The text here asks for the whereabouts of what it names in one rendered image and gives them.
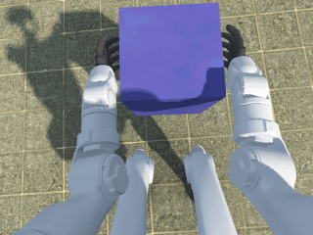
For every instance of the right robot upper arm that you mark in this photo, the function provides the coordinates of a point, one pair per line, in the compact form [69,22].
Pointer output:
[266,176]

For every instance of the robot shin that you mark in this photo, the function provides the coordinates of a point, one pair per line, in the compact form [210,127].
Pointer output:
[138,152]
[200,149]

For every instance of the robot left forearm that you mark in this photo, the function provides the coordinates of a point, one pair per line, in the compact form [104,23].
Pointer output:
[98,115]

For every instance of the robot right forearm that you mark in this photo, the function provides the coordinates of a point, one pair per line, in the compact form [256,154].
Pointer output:
[251,105]

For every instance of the left robot upper arm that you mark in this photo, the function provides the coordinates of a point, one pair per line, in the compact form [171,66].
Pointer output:
[94,184]

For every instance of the carton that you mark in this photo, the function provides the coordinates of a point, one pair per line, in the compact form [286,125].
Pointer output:
[170,59]

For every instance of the right robot hand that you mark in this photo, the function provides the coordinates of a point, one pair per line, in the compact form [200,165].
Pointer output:
[236,46]

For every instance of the left robot hand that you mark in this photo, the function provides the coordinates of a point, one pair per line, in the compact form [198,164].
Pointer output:
[103,52]

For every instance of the robot left shin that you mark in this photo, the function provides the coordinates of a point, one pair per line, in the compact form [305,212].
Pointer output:
[138,152]

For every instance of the robot right shin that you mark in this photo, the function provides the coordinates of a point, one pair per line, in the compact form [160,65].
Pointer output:
[200,149]

